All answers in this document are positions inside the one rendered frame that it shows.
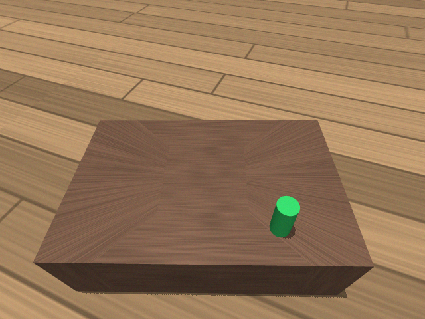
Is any can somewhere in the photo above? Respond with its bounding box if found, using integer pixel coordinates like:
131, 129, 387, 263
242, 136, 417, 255
270, 196, 300, 237

